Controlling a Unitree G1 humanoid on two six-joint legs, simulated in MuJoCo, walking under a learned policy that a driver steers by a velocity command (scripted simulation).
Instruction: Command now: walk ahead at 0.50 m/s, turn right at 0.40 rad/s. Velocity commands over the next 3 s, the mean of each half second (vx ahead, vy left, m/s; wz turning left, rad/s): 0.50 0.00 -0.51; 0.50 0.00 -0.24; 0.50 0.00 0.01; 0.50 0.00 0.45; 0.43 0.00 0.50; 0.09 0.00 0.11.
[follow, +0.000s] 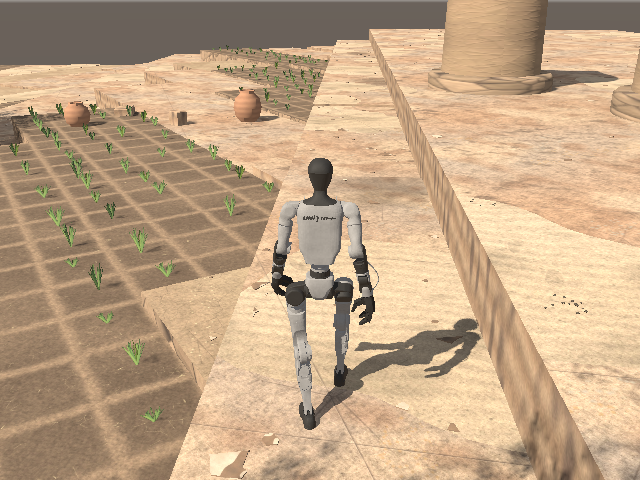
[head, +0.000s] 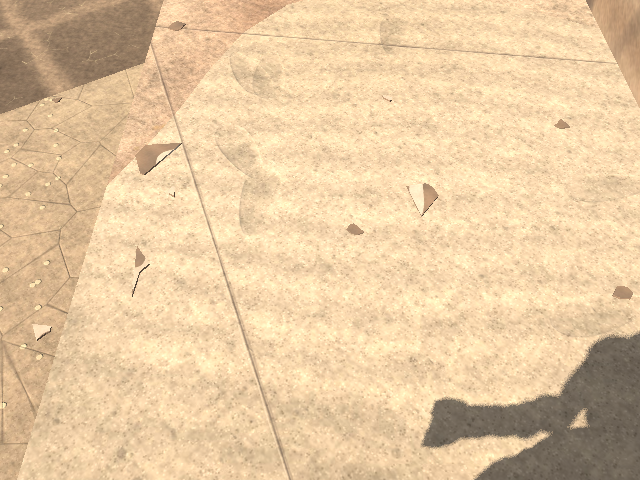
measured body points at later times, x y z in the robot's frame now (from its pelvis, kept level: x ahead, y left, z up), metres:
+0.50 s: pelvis +0.28 -0.04 +0.01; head +0.32 -0.06 +0.46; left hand +0.32 +0.23 -0.12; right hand +0.43 -0.31 -0.10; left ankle +0.49 +0.08 -0.68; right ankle +0.18 -0.07 -0.73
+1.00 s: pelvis +0.56 -0.08 +0.01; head +0.58 -0.08 +0.46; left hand +0.80 +0.07 -0.11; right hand +0.43 -0.31 -0.12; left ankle +0.53 +0.02 -0.73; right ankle +0.62 -0.26 -0.68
